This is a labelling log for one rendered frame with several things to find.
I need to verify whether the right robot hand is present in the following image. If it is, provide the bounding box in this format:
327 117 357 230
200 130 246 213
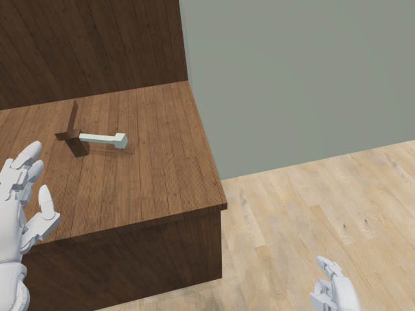
310 256 362 311

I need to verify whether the robot left forearm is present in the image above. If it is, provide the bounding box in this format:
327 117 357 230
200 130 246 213
0 262 30 311

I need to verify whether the counter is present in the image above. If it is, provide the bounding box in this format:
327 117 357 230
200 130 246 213
0 0 228 311

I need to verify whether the left robot hand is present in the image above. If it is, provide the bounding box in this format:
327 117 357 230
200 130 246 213
0 141 60 264

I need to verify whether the tap lever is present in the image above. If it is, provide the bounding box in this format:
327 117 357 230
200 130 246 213
79 133 128 148

